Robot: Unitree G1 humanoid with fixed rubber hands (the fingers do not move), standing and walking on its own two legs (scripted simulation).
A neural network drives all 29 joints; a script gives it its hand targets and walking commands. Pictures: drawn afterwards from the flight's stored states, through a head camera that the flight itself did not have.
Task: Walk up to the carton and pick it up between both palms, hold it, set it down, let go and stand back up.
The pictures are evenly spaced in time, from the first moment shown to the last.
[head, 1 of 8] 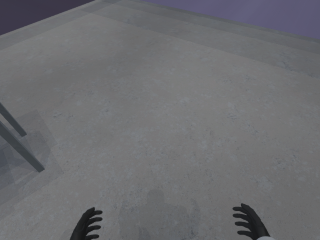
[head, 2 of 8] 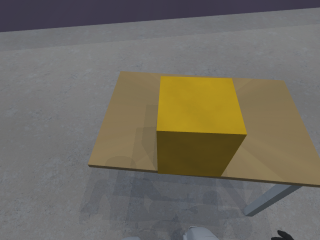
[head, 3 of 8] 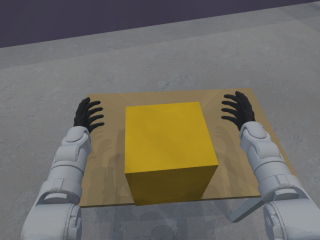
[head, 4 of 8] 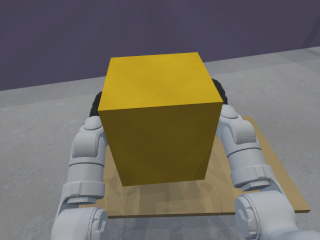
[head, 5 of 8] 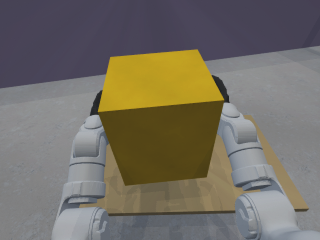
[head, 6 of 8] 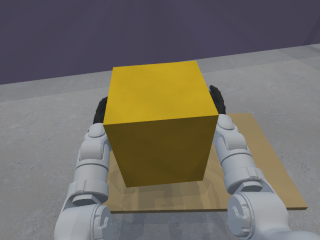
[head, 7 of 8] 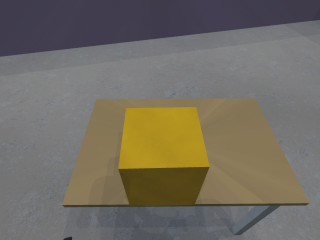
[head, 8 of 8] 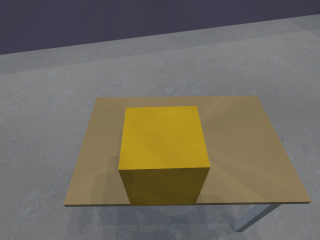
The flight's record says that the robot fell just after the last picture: no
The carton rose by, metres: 0.23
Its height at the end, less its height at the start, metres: +0.00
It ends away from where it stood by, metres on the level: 0.02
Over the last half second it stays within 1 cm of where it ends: yes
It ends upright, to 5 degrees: yes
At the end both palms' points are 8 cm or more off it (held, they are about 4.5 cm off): yes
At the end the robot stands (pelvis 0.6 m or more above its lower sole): yes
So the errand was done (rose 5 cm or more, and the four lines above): yes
